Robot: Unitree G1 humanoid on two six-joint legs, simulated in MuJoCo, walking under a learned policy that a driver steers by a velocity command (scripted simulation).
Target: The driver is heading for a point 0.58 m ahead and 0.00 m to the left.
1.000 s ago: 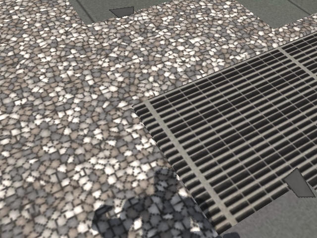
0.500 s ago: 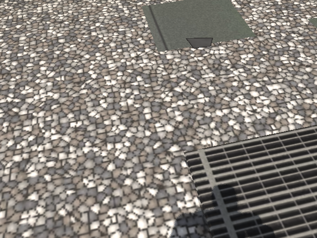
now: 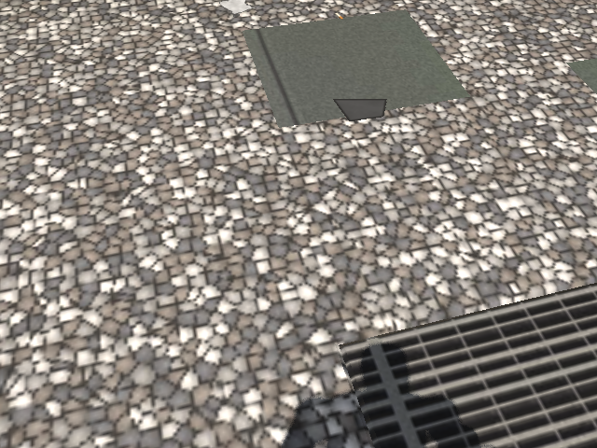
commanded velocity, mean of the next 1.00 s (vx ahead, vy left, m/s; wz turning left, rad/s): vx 0.02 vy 0.00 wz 0.01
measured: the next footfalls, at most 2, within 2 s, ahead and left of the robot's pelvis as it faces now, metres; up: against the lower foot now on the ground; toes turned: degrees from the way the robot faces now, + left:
right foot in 0.06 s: +0.08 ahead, -0.15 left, +0.00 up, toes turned +0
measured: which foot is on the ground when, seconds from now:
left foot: down 0.00-1.00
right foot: up 0.00-0.04, down 0.06-1.00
